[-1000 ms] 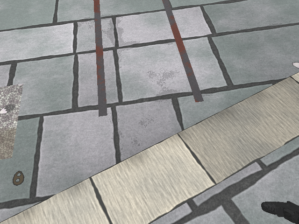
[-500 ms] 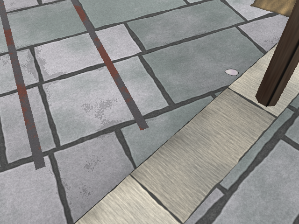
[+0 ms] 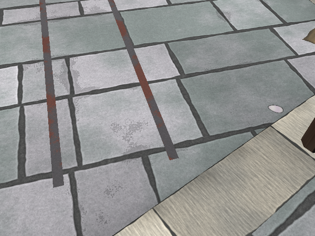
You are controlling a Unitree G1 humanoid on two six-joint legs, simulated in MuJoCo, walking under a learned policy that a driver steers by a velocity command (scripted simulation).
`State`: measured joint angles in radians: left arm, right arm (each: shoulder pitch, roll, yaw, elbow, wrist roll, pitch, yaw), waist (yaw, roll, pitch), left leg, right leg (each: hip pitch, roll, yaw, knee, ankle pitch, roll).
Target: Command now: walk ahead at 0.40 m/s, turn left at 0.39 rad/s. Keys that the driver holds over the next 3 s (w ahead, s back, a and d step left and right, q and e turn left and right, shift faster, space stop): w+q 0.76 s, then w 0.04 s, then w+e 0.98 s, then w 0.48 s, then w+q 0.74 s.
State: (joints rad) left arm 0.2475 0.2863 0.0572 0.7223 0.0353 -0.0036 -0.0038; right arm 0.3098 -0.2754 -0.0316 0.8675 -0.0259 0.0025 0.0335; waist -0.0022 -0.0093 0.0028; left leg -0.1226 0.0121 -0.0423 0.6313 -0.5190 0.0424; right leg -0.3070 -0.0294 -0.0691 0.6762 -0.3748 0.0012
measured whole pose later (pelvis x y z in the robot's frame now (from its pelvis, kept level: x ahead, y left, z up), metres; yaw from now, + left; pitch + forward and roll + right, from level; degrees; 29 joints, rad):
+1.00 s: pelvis +0.41 +0.16 +0.01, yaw +28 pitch +1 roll +1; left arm 0.26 0.28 0.01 0.84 0.07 -0.10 -0.07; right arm 0.42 -0.24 -0.05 0.88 -0.06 -0.10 0.03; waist -0.02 -0.03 -0.02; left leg -0.22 -0.05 0.08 0.57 -0.38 0.06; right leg -0.61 -0.09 0.03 1.26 -0.33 -0.05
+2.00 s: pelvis +0.94 +0.36 -0.12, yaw -3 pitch +3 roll -1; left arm 0.16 0.27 0.09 0.75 -0.01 -0.04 0.00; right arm 0.40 -0.22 -0.08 0.81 0.00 -0.10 0.00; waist -0.06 -0.05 -0.03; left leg -0.19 0.01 0.04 0.36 -0.22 0.02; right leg -0.66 -0.03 0.08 0.93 -0.16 -0.03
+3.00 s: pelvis +1.46 +0.39 -0.12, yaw +18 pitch +2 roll -1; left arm 0.08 0.29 0.07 0.78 0.01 -0.10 0.01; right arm 0.31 -0.26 -0.07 0.74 0.01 -0.06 0.01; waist -0.04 -0.02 0.04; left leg -0.22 -0.12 -0.07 0.35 -0.15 0.11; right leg -0.64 -0.10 0.08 0.94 -0.21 0.04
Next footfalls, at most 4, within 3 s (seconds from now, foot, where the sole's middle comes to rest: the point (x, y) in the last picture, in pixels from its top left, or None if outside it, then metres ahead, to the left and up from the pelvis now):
0.28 right None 0.25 -0.08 -0.76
0.82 left None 0.36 0.24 -0.76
1.34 right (120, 184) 0.83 0.20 -0.91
1.74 left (72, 162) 0.96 0.47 -0.91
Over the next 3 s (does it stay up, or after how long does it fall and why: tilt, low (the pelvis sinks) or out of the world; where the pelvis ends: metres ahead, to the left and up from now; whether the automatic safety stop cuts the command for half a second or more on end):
stays up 1.46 0.39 -0.12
